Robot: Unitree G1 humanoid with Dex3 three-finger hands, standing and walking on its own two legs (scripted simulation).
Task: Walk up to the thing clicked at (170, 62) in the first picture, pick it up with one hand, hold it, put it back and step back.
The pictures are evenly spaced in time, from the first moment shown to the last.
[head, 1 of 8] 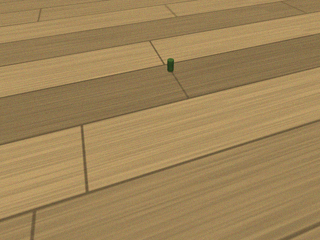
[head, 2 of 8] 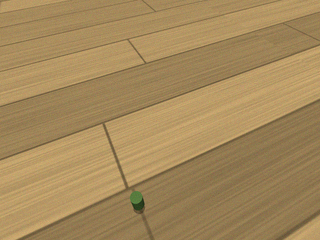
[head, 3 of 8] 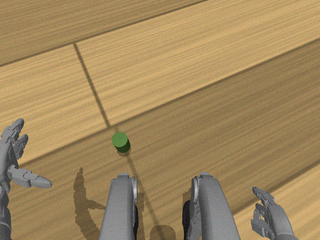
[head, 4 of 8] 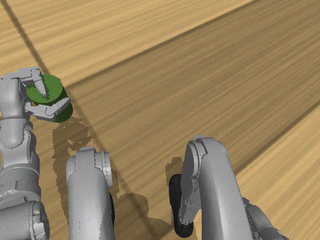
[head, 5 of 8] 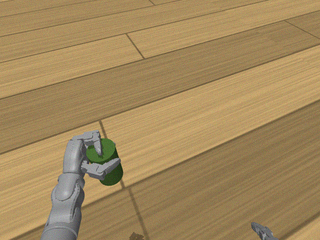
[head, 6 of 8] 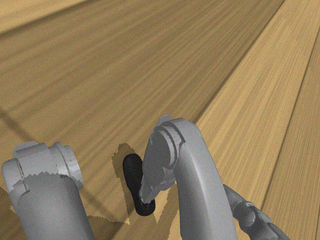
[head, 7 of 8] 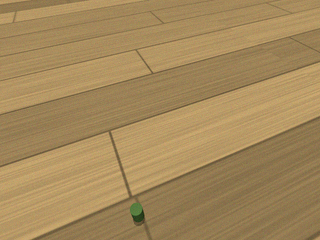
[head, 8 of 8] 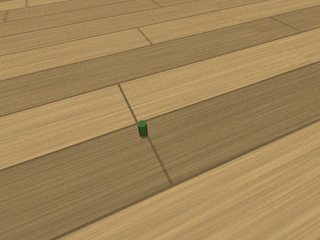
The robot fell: no
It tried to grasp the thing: yes
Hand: left
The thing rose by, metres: 0.68
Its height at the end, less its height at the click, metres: +0.00
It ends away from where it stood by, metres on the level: 0.02
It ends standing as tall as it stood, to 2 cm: yes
